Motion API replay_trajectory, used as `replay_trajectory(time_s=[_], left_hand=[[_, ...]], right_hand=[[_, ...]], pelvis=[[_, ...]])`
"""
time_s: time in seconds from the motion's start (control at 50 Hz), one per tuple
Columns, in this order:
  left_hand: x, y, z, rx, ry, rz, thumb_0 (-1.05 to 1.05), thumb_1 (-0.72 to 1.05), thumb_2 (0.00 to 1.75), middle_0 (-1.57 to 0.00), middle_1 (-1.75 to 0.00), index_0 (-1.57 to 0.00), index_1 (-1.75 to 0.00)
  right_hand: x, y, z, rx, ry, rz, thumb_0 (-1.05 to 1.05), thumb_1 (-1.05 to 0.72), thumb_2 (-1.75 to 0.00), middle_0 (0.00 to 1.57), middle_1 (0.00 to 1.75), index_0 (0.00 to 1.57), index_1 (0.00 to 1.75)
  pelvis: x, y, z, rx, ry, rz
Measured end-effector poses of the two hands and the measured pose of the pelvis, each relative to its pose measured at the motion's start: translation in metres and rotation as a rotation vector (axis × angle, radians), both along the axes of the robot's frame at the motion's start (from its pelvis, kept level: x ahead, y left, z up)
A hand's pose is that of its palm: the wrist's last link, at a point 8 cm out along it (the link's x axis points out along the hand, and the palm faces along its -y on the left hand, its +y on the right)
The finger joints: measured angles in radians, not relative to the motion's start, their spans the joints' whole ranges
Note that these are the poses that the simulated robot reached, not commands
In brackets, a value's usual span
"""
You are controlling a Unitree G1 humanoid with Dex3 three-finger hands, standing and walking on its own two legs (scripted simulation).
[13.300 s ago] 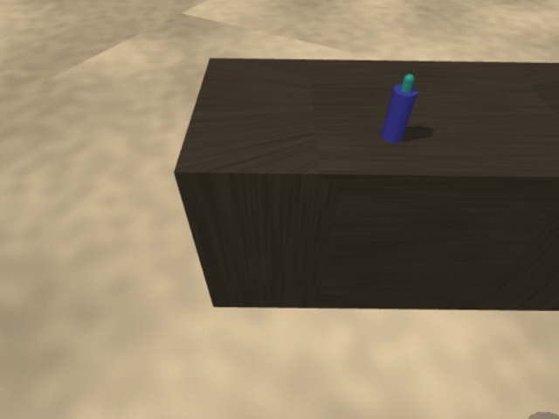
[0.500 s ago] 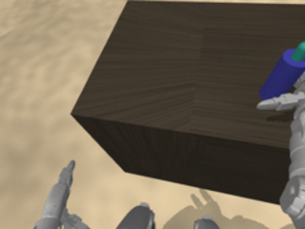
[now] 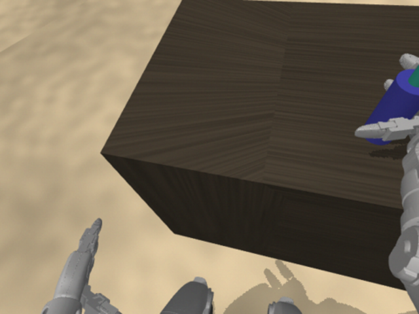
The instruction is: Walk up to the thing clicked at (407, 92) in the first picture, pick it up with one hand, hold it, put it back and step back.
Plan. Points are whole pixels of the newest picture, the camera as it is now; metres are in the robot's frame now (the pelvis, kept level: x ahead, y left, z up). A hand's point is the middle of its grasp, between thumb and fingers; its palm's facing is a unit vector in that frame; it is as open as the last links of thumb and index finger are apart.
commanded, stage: close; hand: right
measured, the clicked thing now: (400, 103) +0.51 -0.22 +0.09
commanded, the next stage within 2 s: settle in 0.36 s
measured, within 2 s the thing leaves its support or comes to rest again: leaves its support in 0.60 s
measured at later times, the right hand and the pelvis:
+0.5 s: hand (392, 111) +0.51 -0.21 +0.07, palm faces +0.18 +0.98 +0.00, open 7.9 cm; pelvis +0.00 +0.00 +0.00, yaw +0 degrees
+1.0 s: hand (406, 96) +0.50 -0.21 +0.11, palm faces +0.17 +0.99 +0.01, open 7.9 cm; pelvis +0.01 +0.00 +0.02, yaw -1 degrees
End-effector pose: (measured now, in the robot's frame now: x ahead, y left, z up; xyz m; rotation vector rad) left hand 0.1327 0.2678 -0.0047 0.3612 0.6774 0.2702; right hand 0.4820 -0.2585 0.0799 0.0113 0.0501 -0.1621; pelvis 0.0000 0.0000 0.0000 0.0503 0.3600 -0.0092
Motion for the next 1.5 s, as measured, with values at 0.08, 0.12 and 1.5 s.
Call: replay_trajectory(time_s=[0.08, 0.12, 1.5], left_hand=[[0.006, 0.0, 0.004, 0.003, -0.024, -0.003, -0.01, -0.55, 0.06, -0.06, -0.05, -0.06, -0.05], [0.009, -0.002, 0.008, 0.002, -0.039, -0.011, -0.01, -0.54, 0.06, -0.05, -0.05, -0.06, -0.05], [0.018, -0.009, 0.006, -0.09, -0.014, 0.001, -0.01, -0.54, 0.06, -0.06, -0.05, -0.06, -0.05]], right_hand=[[-0.002, 0.0, -0.001, 0.012, 0.003, -0.005, -0.01, 0.44, -0.18, 0.64, 0.39, 0.63, 0.39], [-0.005, -0.002, -0.002, 0.005, 0.003, -0.008, -0.01, 0.41, -0.22, 0.69, 0.45, 0.69, 0.44], [-0.009, -0.001, 0.057, -0.001, 0.015, 0.009, 0.0, 0.16, -1.09, 0.78, 1.17, 0.83, 1.18]], pelvis=[[0.002, -0.001, 0.001, -0.001, -0.004, 0.001], [0.002, -0.001, 0.002, -0.003, -0.006, 0.002], [0.012, 0.001, 0.032, -0.02, -0.096, -0.005]])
